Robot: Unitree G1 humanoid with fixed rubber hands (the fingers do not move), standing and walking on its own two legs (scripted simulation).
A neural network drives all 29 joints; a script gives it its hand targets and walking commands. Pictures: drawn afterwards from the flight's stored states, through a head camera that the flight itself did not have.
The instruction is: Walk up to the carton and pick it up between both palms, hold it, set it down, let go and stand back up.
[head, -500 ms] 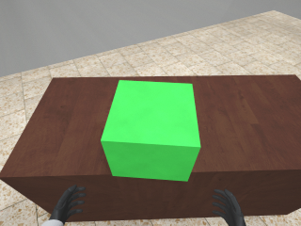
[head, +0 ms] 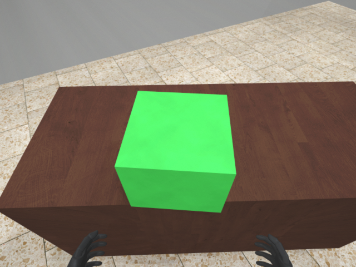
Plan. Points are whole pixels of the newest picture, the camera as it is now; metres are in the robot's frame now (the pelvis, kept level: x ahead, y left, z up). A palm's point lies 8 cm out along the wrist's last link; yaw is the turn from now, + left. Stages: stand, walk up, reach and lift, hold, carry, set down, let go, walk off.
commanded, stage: let go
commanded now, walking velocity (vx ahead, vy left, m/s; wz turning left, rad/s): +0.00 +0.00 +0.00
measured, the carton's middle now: (178, 150) +0.44 +0.01 -0.03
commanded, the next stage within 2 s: stand in 0.48 s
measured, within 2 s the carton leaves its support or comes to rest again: neither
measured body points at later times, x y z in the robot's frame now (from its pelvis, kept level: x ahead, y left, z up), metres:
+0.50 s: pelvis +0.00 +0.00 +0.00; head +0.02 +0.00 +0.45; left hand +0.17 +0.23 -0.09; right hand +0.15 -0.22 -0.10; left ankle +0.01 +0.14 -0.74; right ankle -0.02 -0.10 -0.74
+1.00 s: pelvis -0.02 +0.00 +0.00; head -0.01 +0.01 +0.45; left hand +0.07 +0.30 -0.12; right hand +0.08 -0.30 -0.12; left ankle +0.01 +0.14 -0.74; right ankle -0.02 -0.10 -0.74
